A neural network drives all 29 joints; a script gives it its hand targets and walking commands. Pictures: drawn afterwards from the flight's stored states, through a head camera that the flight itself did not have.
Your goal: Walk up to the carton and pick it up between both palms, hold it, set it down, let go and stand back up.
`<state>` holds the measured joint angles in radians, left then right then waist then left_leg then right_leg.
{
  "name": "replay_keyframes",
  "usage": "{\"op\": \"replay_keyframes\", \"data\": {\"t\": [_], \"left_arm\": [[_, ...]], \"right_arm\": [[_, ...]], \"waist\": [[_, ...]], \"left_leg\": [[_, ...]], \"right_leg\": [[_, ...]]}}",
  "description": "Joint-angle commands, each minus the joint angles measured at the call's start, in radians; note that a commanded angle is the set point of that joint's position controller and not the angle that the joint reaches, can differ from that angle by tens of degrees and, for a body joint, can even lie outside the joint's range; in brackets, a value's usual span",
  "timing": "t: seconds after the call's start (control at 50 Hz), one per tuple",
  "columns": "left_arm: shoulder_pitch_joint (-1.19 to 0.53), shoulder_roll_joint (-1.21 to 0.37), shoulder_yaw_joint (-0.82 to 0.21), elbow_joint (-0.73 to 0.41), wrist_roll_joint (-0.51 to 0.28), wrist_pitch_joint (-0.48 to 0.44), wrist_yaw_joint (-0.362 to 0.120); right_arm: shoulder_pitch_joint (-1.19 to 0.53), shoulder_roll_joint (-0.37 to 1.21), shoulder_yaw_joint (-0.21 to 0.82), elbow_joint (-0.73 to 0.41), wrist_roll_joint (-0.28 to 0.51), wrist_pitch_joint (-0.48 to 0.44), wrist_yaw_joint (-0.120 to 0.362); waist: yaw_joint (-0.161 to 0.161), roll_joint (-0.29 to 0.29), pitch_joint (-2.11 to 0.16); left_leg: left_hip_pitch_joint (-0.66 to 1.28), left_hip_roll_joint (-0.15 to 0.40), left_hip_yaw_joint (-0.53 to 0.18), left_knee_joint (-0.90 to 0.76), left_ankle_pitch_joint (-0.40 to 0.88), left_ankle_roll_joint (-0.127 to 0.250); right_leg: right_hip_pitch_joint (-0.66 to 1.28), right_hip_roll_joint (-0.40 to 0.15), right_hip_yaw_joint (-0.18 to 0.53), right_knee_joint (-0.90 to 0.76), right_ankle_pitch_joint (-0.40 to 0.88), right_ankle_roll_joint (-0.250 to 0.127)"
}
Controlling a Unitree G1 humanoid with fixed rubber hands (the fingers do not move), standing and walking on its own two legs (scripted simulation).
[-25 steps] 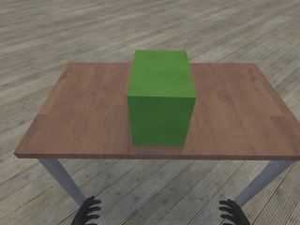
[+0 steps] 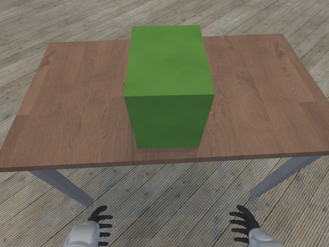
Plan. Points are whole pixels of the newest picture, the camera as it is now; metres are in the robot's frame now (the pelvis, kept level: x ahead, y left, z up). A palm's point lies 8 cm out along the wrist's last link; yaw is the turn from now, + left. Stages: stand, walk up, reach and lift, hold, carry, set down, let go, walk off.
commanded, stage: set down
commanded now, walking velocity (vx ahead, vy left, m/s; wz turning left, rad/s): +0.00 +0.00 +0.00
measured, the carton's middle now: (167, 89) +0.53 +0.00 +0.04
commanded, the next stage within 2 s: let go in 0.78 s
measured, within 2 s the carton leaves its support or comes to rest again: neither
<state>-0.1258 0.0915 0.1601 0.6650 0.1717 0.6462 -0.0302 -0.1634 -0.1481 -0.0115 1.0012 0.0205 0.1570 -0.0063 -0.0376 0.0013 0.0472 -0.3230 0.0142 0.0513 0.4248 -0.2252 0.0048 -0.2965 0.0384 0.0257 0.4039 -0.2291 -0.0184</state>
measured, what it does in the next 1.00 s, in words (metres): shifts its weight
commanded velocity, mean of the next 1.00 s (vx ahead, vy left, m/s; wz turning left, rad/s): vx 0.00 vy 0.00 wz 0.00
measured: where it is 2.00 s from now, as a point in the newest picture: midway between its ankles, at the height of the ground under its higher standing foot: outside the picture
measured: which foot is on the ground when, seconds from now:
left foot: down 0.00-1.00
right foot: down 0.00-1.00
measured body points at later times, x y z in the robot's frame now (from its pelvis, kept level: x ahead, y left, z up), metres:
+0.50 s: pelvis -0.03 -0.03 +0.01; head -0.04 -0.02 +0.46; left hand +0.14 +0.22 -0.08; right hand +0.17 -0.24 -0.10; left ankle -0.01 +0.11 -0.74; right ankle -0.02 -0.11 -0.74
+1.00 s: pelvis -0.10 -0.03 -0.01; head -0.13 -0.04 +0.44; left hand +0.07 +0.21 -0.07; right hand +0.08 -0.26 -0.10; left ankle -0.02 +0.11 -0.74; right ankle -0.02 -0.11 -0.74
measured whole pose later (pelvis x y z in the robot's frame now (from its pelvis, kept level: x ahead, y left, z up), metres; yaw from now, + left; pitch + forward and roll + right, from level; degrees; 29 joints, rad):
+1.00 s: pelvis -0.10 -0.03 -0.01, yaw +2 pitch -7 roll +2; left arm 0.16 0.20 -0.01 0.50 0.02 0.23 0.07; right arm 0.17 -0.21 -0.04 0.74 -0.10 -0.12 0.04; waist 0.01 -0.01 0.05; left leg -0.20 -0.01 0.00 0.47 -0.25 0.02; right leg -0.20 0.03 -0.01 0.51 -0.21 -0.03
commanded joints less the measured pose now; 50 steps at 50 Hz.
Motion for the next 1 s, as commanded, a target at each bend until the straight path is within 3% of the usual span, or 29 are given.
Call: {"op": "replay_keyframes", "data": {"t": [0.0,0.08,0.1,0.22,0.26,0.36,0.44,0.48,0.52,0.56,0.58,0.62,0.66,0.68,0.72,0.78,0.8,0.86,0.9,0.94,0.98], "left_arm": [[-0.051,0.141,-0.002,-0.088,-0.067,-0.035,0.024],[-0.018,0.170,-0.018,-0.064,-0.103,-0.030,0.062],[-0.035,0.159,-0.040,-0.071,-0.111,-0.013,0.059],[-0.032,0.201,-0.113,-0.181,-0.177,0.068,0.056],[-0.028,0.208,-0.116,-0.229,-0.175,0.083,0.053],[0.052,0.227,-0.119,-0.251,-0.155,0.071,0.019],[0.044,0.216,-0.098,-0.234,-0.145,0.014,0.015],[0.069,0.207,-0.102,-0.222,-0.136,-0.041,0.013],[0.062,0.217,-0.095,-0.195,-0.128,-0.112,0.014],[0.053,0.215,-0.086,-0.212,-0.114,-0.196,0.021],[0.057,0.238,-0.076,-0.196,-0.113,-0.237,0.023],[0.093,0.226,-0.070,-0.215,-0.097,-0.311,0.029],[0.114,0.242,-0.066,-0.224,-0.089,-0.359,0.031],[0.143,0.256,-0.055,-0.262,-0.083,-0.369,0.037],[0.149,0.264,-0.080,-0.306,-0.102,-0.374,0.045],[0.186,0.226,-0.136,-0.318,-0.145,-0.389,0.070],[0.197,0.217,-0.143,-0.305,-0.150,-0.398,0.080],[0.206,0.168,-0.162,-0.281,-0.151,-0.424,0.101],[0.191,0.163,-0.169,-0.258,-0.153,-0.437,0.101],[0.177,0.152,-0.165,-0.257,-0.150,-0.448,0.100],[0.159,0.191,-0.138,-0.266,-0.143,-0.457,0.098]], "right_arm": [[-0.080,-0.097,-0.046,-0.072,-0.030,0.019,-0.042],[-0.019,-0.115,-0.071,-0.005,-0.024,0.070,-0.070],[-0.041,-0.123,-0.071,-0.018,-0.028,0.087,-0.075],[-0.027,-0.125,-0.032,-0.091,0.048,0.190,-0.059],[-0.017,-0.121,-0.007,-0.125,0.074,0.208,-0.047],[0.034,-0.129,-0.018,-0.140,0.043,0.221,-0.021],[0.041,-0.121,0.002,-0.159,0.017,0.158,-0.005],[0.063,-0.099,0.001,-0.166,-0.007,0.113,-0.001],[0.070,-0.100,-0.011,-0.174,-0.033,0.048,-0.003],[0.103,-0.089,-0.025,-0.169,-0.054,-0.029,0.002],[0.093,-0.116,-0.030,-0.192,-0.078,-0.073,0.000],[0.131,-0.094,-0.016,-0.212,-0.084,-0.156,0.000],[0.146,-0.097,-0.020,-0.249,-0.095,-0.218,-0.007],[0.178,-0.115,-0.040,-0.257,-0.105,-0.236,-0.009],[0.184,-0.106,-0.037,-0.282,-0.095,-0.252,-0.012],[0.178,-0.136,-0.043,-0.353,-0.080,-0.255,0.001],[0.205,-0.146,-0.037,-0.340,-0.090,-0.262,0.011],[0.236,-0.193,-0.044,-0.352,-0.094,-0.291,0.037],[0.246,-0.180,-0.054,-0.354,-0.112,-0.298,0.045],[0.239,-0.208,-0.070,-0.359,-0.127,-0.309,0.039],[0.214,-0.180,-0.081,-0.384,-0.148,-0.313,0.037]], "waist": [[0.051,-0.024,-0.412],[0.062,0.038,-0.430],[0.058,0.022,-0.422],[0.046,0.008,-0.437],[0.057,0.012,-0.398],[0.042,-0.010,-0.262],[0.053,-0.063,-0.129],[0.051,-0.037,-0.062],[0.040,-0.069,-0.032],[0.034,-0.050,-0.030],[0.044,-0.083,-0.024],[0.057,-0.063,-0.007],[0.071,-0.100,-0.080],[0.070,-0.086,-0.083],[0.079,-0.053,-0.084],[0.087,0.091,-0.064],[0.070,0.132,-0.053],[0.067,0.083,-0.028],[0.044,0.039,-0.022],[0.046,0.006,-0.003],[0.052,-0.048,0.021]], "left_leg": [[0.114,0.018,-0.114,0.018,0.444,-0.035],[0.162,0.010,-0.107,0.058,0.508,-0.060],[0.153,0.007,-0.101,0.058,0.483,-0.062],[0.207,-0.014,-0.107,0.000,0.498,-0.050],[0.210,-0.023,-0.108,-0.014,0.483,-0.051],[0.251,-0.039,-0.104,-0.102,0.372,-0.025],[0.257,-0.050,-0.095,-0.152,0.242,-0.004],[0.247,-0.046,-0.079,-0.183,0.127,0.011],[0.243,-0.040,-0.073,-0.165,0.061,0.025],[0.305,-0.048,-0.057,-0.150,0.028,0.022],[0.295,-0.045,-0.058,-0.134,0.004,0.026],[0.303,-0.054,-0.042,-0.109,-0.033,0.024],[0.368,-0.066,-0.039,-0.048,-0.038,0.020],[0.405,-0.068,-0.046,-0.033,-0.047,0.018],[0.321,-0.051,-0.038,-0.051,-0.074,0.020],[-0.061,0.034,-0.055,-0.183,-0.269,0.045],[-0.113,0.045,-0.052,-0.209,-0.333,0.046],[-0.231,0.056,-0.061,-0.238,-0.429,0.072],[-0.233,0.031,-0.047,-0.219,-0.397,0.066],[-0.294,0.038,-0.053,-0.215,-0.431,0.071],[-0.307,0.011,-0.026,-0.186,-0.350,0.077]], "right_leg": [[0.132,-0.010,-0.002,0.086,0.636,0.019],[0.074,-0.009,0.010,0.021,0.537,-0.034],[0.075,-0.011,0.010,0.014,0.528,-0.040],[0.120,-0.020,0.011,-0.019,0.558,-0.034],[0.150,-0.026,0.023,-0.033,0.560,-0.034],[0.182,-0.028,0.030,-0.099,0.457,-0.009],[0.164,-0.030,0.034,-0.143,0.310,0.008],[0.111,-0.042,0.038,-0.163,0.185,0.013],[0.055,-0.062,0.048,-0.167,0.100,0.011],[-0.012,-0.084,0.046,-0.181,0.002,0.007],[-0.025,-0.083,0.044,-0.178,-0.054,0.002],[-0.094,-0.097,0.047,-0.169,-0.156,-0.014],[-0.156,-0.119,0.070,-0.170,-0.260,-0.036],[-0.220,-0.133,0.082,-0.180,-0.301,-0.054],[-0.167,-0.115,0.051,-0.125,-0.271,-0.054],[0.229,-0.017,-0.018,0.023,-0.105,-0.021],[0.303,0.000,-0.034,0.058,-0.080,-0.010],[0.424,0.027,-0.052,0.114,-0.083,0.011],[0.391,0.036,-0.058,0.102,-0.119,0.020],[0.418,0.043,-0.050,0.108,-0.125,0.031],[0.418,0.025,-0.029,0.090,-0.154,0.032]]}}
